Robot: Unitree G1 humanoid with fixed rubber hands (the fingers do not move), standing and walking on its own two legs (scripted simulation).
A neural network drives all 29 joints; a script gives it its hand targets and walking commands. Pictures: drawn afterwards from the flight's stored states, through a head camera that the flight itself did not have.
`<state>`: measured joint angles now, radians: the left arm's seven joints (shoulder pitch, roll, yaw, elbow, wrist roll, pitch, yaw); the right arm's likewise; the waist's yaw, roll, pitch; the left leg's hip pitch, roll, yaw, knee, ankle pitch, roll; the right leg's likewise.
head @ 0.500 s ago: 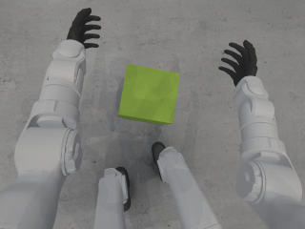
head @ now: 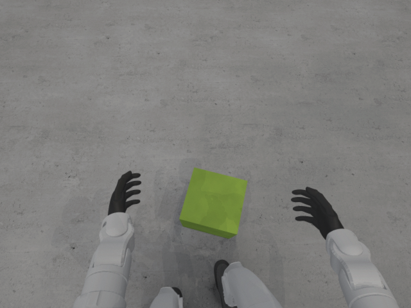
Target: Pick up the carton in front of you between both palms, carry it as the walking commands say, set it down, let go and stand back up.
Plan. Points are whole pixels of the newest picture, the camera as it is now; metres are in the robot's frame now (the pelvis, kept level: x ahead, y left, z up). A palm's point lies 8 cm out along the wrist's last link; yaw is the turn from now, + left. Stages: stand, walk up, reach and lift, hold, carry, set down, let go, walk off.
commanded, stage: let go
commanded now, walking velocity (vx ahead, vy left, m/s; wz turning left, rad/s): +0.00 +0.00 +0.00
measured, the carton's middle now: (212, 205) +0.40 -0.08 -0.61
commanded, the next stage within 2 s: stand in 0.92 s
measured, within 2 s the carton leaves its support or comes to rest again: neither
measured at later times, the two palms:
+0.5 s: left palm (37, 292) +0.21 +0.27 -0.03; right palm (318, 251) +0.19 -0.20 -0.03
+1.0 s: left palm out of the picture +0.18 +0.27 -0.04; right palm (341, 260) +0.17 -0.24 -0.04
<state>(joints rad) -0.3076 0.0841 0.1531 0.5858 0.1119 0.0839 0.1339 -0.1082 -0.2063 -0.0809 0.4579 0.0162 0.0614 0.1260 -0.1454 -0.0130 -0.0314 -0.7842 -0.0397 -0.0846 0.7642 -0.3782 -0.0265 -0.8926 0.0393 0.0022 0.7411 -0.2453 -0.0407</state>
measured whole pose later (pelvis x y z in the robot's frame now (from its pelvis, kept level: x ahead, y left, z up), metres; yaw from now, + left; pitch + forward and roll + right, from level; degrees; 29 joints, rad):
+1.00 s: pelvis +0.03 +0.03 +0.03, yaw -2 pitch -1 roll -1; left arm 0.20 0.23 0.03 0.58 0.04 0.06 0.00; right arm 0.22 -0.28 -0.04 0.49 -0.04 0.13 -0.01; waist 0.00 0.04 0.02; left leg -0.14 -0.03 -0.05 0.53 -0.36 0.01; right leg -0.25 0.04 0.03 0.52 -0.24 -0.01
